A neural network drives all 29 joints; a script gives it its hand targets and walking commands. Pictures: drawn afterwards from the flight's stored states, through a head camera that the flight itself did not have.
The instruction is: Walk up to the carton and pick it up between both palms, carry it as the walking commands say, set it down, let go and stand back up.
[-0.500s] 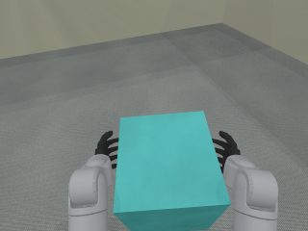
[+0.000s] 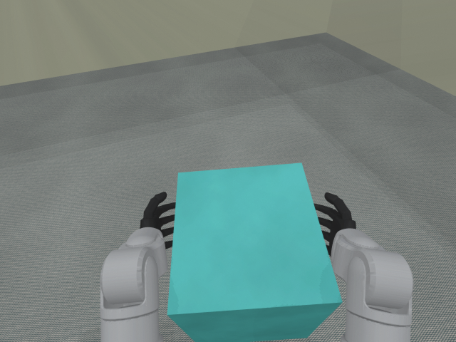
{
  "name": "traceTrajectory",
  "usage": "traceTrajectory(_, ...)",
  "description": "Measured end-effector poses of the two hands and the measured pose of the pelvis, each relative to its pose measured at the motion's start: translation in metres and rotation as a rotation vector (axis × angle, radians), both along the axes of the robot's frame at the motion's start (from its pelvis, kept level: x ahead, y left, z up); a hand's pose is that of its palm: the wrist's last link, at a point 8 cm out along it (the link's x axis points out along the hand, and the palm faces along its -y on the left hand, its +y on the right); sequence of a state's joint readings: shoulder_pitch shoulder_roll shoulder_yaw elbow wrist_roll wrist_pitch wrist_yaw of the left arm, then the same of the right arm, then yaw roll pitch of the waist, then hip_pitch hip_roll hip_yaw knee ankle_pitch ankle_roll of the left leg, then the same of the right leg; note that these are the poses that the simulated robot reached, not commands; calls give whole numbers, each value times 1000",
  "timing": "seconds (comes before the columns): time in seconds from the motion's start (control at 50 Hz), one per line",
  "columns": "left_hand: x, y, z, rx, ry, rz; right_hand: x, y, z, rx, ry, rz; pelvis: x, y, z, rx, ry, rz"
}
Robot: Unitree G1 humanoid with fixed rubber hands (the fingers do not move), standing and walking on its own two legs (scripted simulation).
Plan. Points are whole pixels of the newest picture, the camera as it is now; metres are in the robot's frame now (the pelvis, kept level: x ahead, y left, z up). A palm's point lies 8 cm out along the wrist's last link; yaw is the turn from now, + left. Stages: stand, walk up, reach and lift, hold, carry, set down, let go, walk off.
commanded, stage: carry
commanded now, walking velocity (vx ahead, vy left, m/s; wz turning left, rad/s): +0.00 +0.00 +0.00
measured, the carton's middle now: (246, 260) +0.28 +0.00 +0.04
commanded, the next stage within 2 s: none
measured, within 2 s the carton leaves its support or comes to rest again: neither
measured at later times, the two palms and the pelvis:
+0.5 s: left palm (164, 242) +0.27 +0.12 +0.11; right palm (360, 248) +0.26 -0.17 +0.11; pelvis -0.01 -0.02 +0.00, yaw -1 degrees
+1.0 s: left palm (165, 247) +0.27 +0.12 +0.10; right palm (358, 253) +0.26 -0.17 +0.10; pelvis -0.02 -0.02 +0.00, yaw -1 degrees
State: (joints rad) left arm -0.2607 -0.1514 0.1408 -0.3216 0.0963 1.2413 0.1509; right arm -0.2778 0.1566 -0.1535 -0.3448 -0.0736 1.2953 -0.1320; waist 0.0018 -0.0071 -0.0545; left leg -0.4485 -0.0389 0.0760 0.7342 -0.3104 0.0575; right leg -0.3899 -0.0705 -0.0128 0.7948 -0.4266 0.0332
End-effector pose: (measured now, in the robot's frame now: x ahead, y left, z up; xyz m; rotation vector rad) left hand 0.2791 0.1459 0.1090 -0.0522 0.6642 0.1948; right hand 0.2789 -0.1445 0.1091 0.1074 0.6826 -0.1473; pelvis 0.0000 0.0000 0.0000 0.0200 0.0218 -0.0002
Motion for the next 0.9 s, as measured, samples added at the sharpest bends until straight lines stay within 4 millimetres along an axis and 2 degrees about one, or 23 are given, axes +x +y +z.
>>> traceTrajectory(0.22,-1,-15,2,-1,-4,-14,-5,-15,2,-1,-4,-14,-3,-11,1,-1,-4,-14)
traceTrajectory(0.58,-14,-23,5,-8,-17,-26,-22,-23,6,-9,-17,-24,-15,-17,1,-8,-21,-25)
traceTrajectory(0.76,-19,-36,5,-3,-9,-34,-30,-36,4,-6,-8,-30,-20,-27,1,-6,-26,-33)
traceTrajectory(0.9,-15,-27,-1,-3,2,-21,-22,-27,-3,-6,2,-17,-17,-21,1,-7,-22,-25)
